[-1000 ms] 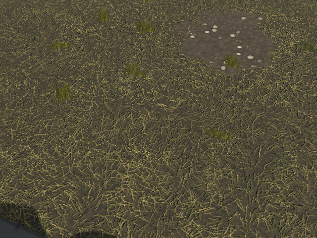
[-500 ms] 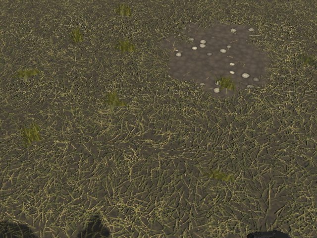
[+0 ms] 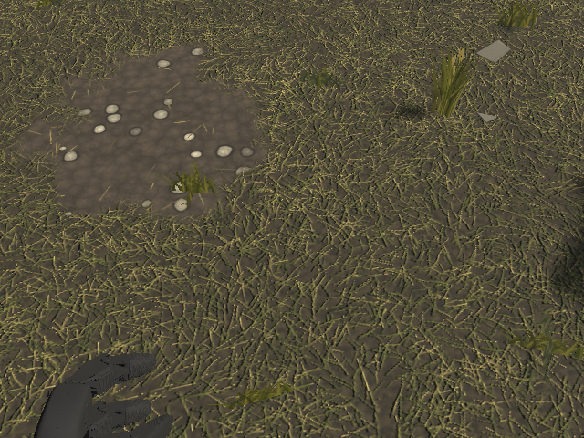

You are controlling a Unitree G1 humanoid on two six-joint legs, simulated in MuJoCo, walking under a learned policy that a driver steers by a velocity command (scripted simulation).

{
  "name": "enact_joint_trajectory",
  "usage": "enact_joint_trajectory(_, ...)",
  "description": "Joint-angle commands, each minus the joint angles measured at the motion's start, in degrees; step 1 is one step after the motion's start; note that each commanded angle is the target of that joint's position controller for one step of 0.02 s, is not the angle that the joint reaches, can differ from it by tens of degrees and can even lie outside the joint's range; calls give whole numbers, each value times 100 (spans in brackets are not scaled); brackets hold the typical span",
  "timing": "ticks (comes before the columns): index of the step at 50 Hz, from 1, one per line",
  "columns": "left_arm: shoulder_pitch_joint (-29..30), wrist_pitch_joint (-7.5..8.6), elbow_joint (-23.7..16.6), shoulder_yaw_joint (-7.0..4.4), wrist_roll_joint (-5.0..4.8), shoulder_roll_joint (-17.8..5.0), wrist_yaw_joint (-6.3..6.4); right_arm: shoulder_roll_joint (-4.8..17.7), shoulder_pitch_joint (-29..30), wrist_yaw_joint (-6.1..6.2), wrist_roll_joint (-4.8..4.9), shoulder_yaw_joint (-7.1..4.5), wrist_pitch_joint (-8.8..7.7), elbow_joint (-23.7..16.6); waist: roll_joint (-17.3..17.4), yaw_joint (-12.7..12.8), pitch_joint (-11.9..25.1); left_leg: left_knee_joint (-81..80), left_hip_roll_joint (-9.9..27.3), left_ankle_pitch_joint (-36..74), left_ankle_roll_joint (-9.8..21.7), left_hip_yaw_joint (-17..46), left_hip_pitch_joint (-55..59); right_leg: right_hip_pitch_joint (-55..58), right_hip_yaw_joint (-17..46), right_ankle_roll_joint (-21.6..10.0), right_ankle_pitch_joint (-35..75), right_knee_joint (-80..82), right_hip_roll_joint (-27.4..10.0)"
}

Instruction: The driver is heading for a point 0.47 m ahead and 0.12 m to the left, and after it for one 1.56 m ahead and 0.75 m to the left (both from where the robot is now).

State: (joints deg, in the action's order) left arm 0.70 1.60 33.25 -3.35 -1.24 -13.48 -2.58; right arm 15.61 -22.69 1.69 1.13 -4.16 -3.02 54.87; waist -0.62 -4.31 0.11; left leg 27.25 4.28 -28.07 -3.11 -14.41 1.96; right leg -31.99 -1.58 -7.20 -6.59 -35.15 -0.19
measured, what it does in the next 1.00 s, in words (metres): walks ahead, turning left: left foot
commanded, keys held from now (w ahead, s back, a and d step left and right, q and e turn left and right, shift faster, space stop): w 0.10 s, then w+q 0.38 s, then q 0.52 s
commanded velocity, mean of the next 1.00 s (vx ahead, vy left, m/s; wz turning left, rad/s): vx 0.35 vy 0.00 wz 0.31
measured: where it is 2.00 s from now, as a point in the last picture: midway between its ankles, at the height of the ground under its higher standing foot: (280, 435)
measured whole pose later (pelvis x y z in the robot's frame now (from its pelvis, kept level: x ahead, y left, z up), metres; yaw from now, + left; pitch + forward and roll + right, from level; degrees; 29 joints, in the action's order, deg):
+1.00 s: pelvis +0.47 +0.03 +0.02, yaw +25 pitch +3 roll +1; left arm -5.0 2.3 41.7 -3.2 0.0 -15.0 1.8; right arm 16.7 -10.5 2.1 1.2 -5.1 2.4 40.9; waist -0.4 -1.9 -0.6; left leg 31.0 -9.1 -14.2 2.5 12.2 -19.0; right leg -25.4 6.9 3.9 -9.3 -31.4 1.4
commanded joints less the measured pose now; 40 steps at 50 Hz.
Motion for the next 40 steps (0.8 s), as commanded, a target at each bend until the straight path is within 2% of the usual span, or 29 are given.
enact_joint_trajectory(1, -2500, 7, 389, -578, 16, -1680, 178, 397, -184, -130, -248, 57, -195, -576, -1082, 1115, 1540, 4325, 167, 1745, 286, 337, -3888, 5562, 2595, -1264, 481, 269, -1330)
enact_joint_trajectory(2, -3071, 18, 438, -502, 44, -1581, 196, 492, -171, -280, -81, 99, -463, -516, -1120, 1259, 2741, 5511, -432, -626, 289, 1654, -4759, 6256, 4906, -1900, -172, 1420, -2227)
enact_joint_trajectory(3, -2837, 36, 505, -405, 165, -1285, 193, 897, 516, -309, 200, -72, -556, -641, -591, 1357, 2023, 5639, -136, -157, 375, 1910, -5361, 5802, 4048, -1542, -105, 1565, -1996)
enact_joint_trajectory(4, -2182, 74, 468, -348, 97, -1100, 203, 780, 936, -234, 183, -36, -551, -799, -415, 1091, 1179, 5143, 109, 410, 415, 1753, -5386, 4709, 3112, -1255, 394, 1606, -1733)
enact_joint_trajectory(5, -1568, 112, 395, -268, 63, -877, 194, 701, 1033, -144, 41, -43, -491, -736, -28, 772, 689, 4661, 340, 794, 368, 1705, -4955, 3609, 2455, -1011, 878, 1714, -1464)
enact_joint_trajectory(6, -1166, 161, 363, -202, 95, -641, 172, 691, 846, -112, -14, -87, -380, -656, -125, 461, 481, 4231, 497, 1075, 350, 1765, -4388, 2827, 1912, -827, 1131, 1914, -1210)
enact_joint_trajectory(7, -1036, 210, 384, -192, 143, -562, 153, 591, 631, -119, 6, -83, -261, -590, -250, 293, 436, 4084, 536, 1253, 341, 1783, -3979, 2372, 1678, -757, 1101, 2107, -1121)
enact_joint_trajectory(8, -1054, 283, 467, -204, 149, -571, 137, 451, 507, -122, 15, -73, -168, -527, -223, 218, 437, 3984, 513, 1445, 316, 1753, -3818, 2145, 1486, -762, 1222, 2256, -1100)
enact_joint_trajectory(11, -1340, 420, 779, -238, 183, -672, 193, 314, 866, -90, -38, -65, -55, -631, -124, 256, 166, 3320, 471, 2219, 264, 1884, -4157, 2035, 935, -704, 1571, 2556, -1107)
enact_joint_trajectory(13, -1537, 425, 955, -231, 174, -646, 254, 289, 1239, -100, -16, -63, -93, -729, -117, 387, 46, 2546, 337, 2932, 318, 1982, -4349, 2241, 594, -528, 1551, 2607, -1036)
enact_joint_trajectory(16, -1598, 454, 1100, -237, 163, -722, 309, 218, 1743, -183, -5, -29, -141, -855, -208, 573, -120, 1433, 84, 3892, 419, 1845, -4053, 2287, 143, -282, 1229, 2720, -963)
enact_joint_trajectory(18, -1775, 460, 1271, -247, 131, -747, 336, 164, 2056, -246, 6, 8, -131, -970, -199, 703, -279, 1036, 5, 4064, 480, 1781, -4058, 2562, 26, -236, 1127, 2767, -1082)
enact_joint_trajectory(21, -2008, 401, 1510, -267, 109, -754, 354, 147, 2416, -366, -2, 45, -122, -1166, -145, 825, -455, 704, -57, 3562, 626, 1698, -4467, 3420, -87, -206, 1506, 2508, -1327)
enact_joint_trajectory(23, -2032, 311, 1579, -292, 89, -823, 374, 162, 2550, -481, 2, 55, -143, -1316, -192, 795, -425, 605, -144, 2888, 765, 1477, -4559, 3910, -170, -136, 2369, 2115, -1472)
enact_joint_trajectory(24, -1934, 264, 1558, -309, 80, -902, 402, 219, 2497, -528, 1, 34, -148, -1361, -276, 700, -320, 560, -282, 2529, 855, 1268, -4286, 3984, -278, -64, 3279, 1811, -1464)
enact_joint_trajectory(25, -1814, 207, 1513, -325, 83, -996, 449, 322, 2314, -553, -31, -16, -142, -1363, -419, 561, -148, 577, -513, 2192, 934, 1004, -3843, 3990, -376, 27, 4551, 1312, -1400)
enact_joint_trajectory(26, -1733, 145, 1468, -330, 100, -1067, 507, 504, 1779, -565, -54, -111, -141, -1262, -511, 283, 181, 527, -785, 2102, 1027, 826, -3093, 3891, -463, 147, 5522, 504, -1287)
enact_joint_trajectory(27, -1628, 121, 1408, -313, 89, -1093, 553, 791, 918, -534, -54, -255, -159, -1070, -390, -161, 603, 49, -908, 2852, 1210, 940, -1802, 3370, -627, 378, 5323, -727, -1039)
enact_joint_trajectory(28, -1823, 203, 1245, -233, 204, -942, 557, 1373, 225, -415, -143, -404, -136, -1022, 528, -292, 1368, 350, 266, 4888, 1782, 2521, 249, 1697, -681, 735, 2706, -2776, -627)
enact_joint_trajectory(29, -2368, 358, 1133, 4, 292, -323, 400, 1460, 442, -379, -101, -367, -126, -1181, 1638, 155, 2417, -83, 1795, 5860, 3127, 5475, 2175, -429, 77, 1118, -2914, -4907, 669)
enact_joint_trajectory(30, -2017, 513, 1163, -131, 126, -913, 290, 1151, 295, -335, -114, -278, -36, -1228, 722, -193, 2734, -192, 1539, 5656, 2850, 5058, 2107, -644, 1040, 938, -2840, -5180, 279)
enact_joint_trajectory(31, -1435, 535, 926, -135, -40, -949, 287, 906, 706, -296, -87, -215, -9, -1341, 543, -153, 2007, -207, 1327, 5629, 2567, 4204, 1496, -936, 957, 865, -2467, -4859, 0)
enact_joint_trajectory(32, -1203, 500, 902, -133, 24, -866, 351, 792, 1066, -280, -13, -189, 2, -1386, -59, 59, 1158, -421, 1029, 5627, 2326, 3661, 455, -967, 759, 904, -2192, -4320, -174)
enact_joint_trajectory(33, -1123, 420, 877, -187, 137, -923, 442, 646, 1282, -229, 11, -151, 19, -1431, -148, 225, 860, -599, 854, 5445, 2187, 3407, -283, -712, 713, 955, -1959, -3876, -318)
enact_joint_trajectory(35, -1304, 245, 807, -192, 167, -774, 502, 714, 1436, -209, -91, -168, 64, -1510, 90, 520, 594, -820, 587, 5521, 2152, 3203, -1292, -150, 639, 1047, -1818, -3323, -298)
enact_joint_trajectory(37, -1441, 164, 806, -142, 174, -579, 554, 858, 1490, -184, -111, -223, 85, -1573, 304, 619, 648, -791, 412, 5914, 2062, 2936, -1641, 17, 520, 1172, -1562, -2562, -190)
enact_joint_trajectory(40, -1191, 98, 728, -118, 188, -567, 584, 972, 1443, -80, -15, -279, 227, -1620, 447, 537, 989, -610, 245, 5456, 1792, 2898, -1710, 250, 547, 1282, -723, -1693, -39)
Velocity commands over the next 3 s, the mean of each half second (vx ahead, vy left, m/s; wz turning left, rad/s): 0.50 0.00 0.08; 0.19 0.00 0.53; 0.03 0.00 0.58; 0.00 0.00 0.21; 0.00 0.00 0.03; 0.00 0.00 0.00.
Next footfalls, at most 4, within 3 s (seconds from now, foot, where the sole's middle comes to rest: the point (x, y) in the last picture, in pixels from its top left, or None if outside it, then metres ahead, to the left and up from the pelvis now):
0.54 left None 0.48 0.13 -0.75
1.02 right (310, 370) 0.62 -0.04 -0.75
1.44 left None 0.43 0.15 -0.75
1.86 right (302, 384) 0.59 -0.02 -0.75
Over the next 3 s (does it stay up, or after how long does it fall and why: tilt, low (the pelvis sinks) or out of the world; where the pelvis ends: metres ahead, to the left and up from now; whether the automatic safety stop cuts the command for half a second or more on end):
stays up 0.49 0.02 0.03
